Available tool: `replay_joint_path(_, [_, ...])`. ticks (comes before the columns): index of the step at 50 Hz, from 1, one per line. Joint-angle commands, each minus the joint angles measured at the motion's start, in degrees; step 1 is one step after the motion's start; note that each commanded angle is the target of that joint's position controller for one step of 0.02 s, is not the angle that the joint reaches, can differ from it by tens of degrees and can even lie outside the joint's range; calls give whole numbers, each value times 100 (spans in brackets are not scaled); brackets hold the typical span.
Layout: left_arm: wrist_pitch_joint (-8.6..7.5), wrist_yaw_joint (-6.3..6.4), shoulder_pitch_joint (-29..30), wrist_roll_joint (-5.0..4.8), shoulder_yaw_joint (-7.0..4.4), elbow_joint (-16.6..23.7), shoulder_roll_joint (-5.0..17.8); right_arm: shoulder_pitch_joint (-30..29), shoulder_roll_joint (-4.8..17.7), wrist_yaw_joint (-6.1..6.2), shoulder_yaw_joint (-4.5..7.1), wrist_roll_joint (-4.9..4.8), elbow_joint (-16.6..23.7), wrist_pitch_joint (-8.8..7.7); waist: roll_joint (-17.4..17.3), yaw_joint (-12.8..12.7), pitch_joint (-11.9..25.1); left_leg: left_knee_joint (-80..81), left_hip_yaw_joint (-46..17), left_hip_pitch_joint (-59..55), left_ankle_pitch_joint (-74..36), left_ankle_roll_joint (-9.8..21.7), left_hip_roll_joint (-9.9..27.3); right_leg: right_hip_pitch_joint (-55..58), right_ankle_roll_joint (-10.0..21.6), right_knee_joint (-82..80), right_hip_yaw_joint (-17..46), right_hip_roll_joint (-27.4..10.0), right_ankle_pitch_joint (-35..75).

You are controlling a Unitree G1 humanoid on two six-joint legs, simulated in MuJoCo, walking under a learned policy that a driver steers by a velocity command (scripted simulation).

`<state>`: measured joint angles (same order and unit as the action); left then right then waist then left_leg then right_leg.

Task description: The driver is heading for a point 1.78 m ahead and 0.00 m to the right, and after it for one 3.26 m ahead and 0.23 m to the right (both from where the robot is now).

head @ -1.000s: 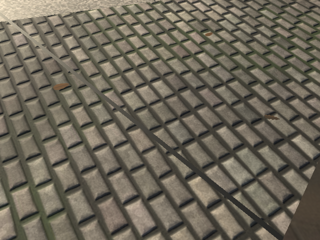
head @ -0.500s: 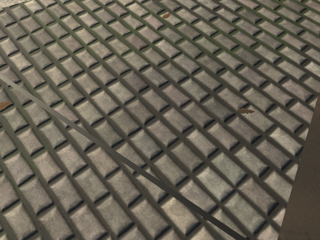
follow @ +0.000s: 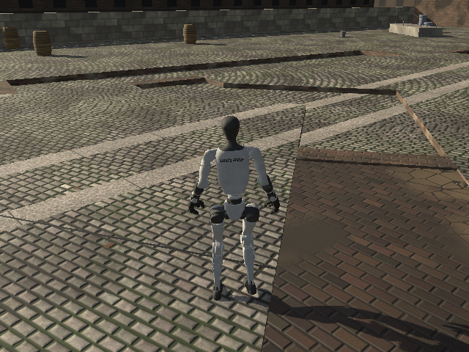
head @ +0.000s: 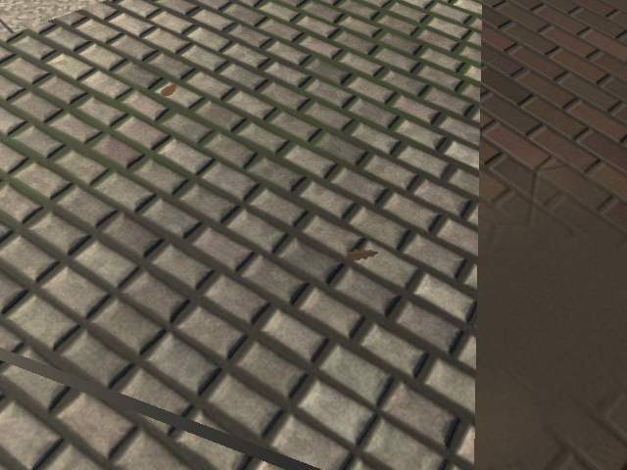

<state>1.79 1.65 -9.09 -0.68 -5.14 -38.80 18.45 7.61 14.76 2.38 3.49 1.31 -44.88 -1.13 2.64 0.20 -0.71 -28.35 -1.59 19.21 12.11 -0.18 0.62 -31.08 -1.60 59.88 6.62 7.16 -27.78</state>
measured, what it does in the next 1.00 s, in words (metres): walks ahead: right foot, then left foot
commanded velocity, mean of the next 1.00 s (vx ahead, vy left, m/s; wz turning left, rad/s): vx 0.21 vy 0.00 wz -0.29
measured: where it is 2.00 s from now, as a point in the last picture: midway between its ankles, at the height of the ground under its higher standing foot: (382, 377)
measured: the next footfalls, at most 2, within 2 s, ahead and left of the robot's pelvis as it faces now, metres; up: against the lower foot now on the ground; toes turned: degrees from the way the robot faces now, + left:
right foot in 0.30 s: +0.02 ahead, -0.15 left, +0.00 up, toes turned -13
left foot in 0.84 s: +0.20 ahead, +0.06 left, +0.00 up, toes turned -13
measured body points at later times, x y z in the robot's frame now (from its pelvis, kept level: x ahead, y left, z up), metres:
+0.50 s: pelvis +0.00 -0.05 +0.01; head +0.01 -0.08 +0.45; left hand +0.21 +0.17 -0.07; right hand +0.05 -0.36 -0.12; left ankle +0.03 +0.10 -0.65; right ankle -0.02 -0.14 -0.74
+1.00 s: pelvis +0.16 -0.02 +0.01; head +0.18 +0.00 +0.45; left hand +0.34 +0.21 -0.11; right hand +0.16 -0.31 -0.10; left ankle +0.16 +0.07 -0.74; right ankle +0.10 -0.16 -0.66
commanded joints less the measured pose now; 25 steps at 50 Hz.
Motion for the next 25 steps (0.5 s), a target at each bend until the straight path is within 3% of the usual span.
replay_joint_path(1, [72,-5,-346,-31,-185,275,483,-299,746,64,163,-81,489,17,-945,-124,495,770,-978,-1124,-2505,1115,1442,-748,-297,1182,-144,-450,291])
replay_joint_path(3, [90,-35,-59,-83,-104,487,268,-142,818,94,199,-47,483,84,-1149,22,425,906,-593,-1204,-2300,1139,1303,-721,-355,612,-442,-529,593])
replay_joint_path(7, [92,-122,258,-36,-24,793,144,-10,1067,109,306,-71,521,153,-1393,215,626,912,-279,-1297,-2142,1232,1535,-38,-318,-705,-690,-801,662])
replay_joint_path(11, [140,-234,156,-39,-100,887,307,18,1241,22,381,-184,527,134,-1498,201,584,810,-172,-1144,-1731,1149,1757,690,-56,-1762,-974,-782,760])
replay_joint_path(13, [155,-285,-136,-38,-145,815,277,-84,1262,-1,395,-283,515,132,-1413,-8,549,461,-4,-983,-1441,910,1732,1264,209,-2790,-1145,-667,1332])
replay_joint_path(14, [152,-270,-382,-18,-185,706,296,39,1122,-15,357,-311,446,129,-1246,-81,589,85,151,-669,-1177,679,1575,1885,388,-3373,-1132,-515,1673])
replay_joint_path(15, [130,-216,-591,-8,-260,677,508,335,854,-62,283,-225,333,124,-499,-88,681,-761,586,63,-402,246,1261,2792,609,-3789,-481,-860,2626])
replay_joint_path(16, [96,-107,-646,59,-363,834,1181,289,358,-140,81,119,609,105,1544,94,800,-2711,1021,1719,2512,-326,533,3692,1295,-3683,1653,-2596,5004])
replay_joint_path(17, [-30,-165,-749,253,-291,885,1100,-196,718,-87,193,-9,766,63,1269,-345,1079,-3647,212,2081,2757,-388,224,3052,2238,-3893,2110,-3135,4985])
replay_joint_path(18, [-136,-198,-604,305,-223,826,918,-397,974,-40,273,-169,743,91,746,-341,818,-4029,1,2012,2357,-327,325,2699,2083,-4021,1651,-2778,4313])
replay_joint_path(19, [-196,-188,-258,232,-161,782,733,-313,970,-9,300,-191,649,137,565,-146,615,-3970,-89,1990,1893,-269,379,2499,1726,-4032,1217,-2395,3801])
replay_joint_path(20, [-199,-157,-135,104,-97,746,527,-113,936,10,307,-140,485,176,424,-65,664,-3858,-76,1983,1457,-267,445,2505,1441,-4127,972,-2106,2703])
replay_joint_path(21, [-205,-137,-157,25,-67,692,477,55,934,-18,315,-108,434,182,558,-39,621,-3843,20,1914,994,-281,423,2370,1372,-4339,897,-1948,1652])
replay_joint_path(23, [-262,-106,-341,60,-12,581,369,132,875,-108,304,-161,399,104,737,-59,474,-3663,87,1969,390,-235,385,2342,1362,-4820,1103,-1868,66])
replay_joint_path(25, [-358,-71,-466,109,-4,499,375,-64,861,-148,288,-197,430,-15,647,-118,217,-3102,9,2174,109,-166,405,2513,1383,-5063,1236,-1953,-20])
Velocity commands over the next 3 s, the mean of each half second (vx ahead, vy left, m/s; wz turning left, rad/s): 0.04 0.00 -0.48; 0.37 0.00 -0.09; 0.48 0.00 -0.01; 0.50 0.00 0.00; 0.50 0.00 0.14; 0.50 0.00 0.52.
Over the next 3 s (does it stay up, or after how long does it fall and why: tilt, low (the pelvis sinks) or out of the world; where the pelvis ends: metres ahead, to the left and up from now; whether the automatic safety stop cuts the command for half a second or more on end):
stays up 1.21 -0.21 -0.02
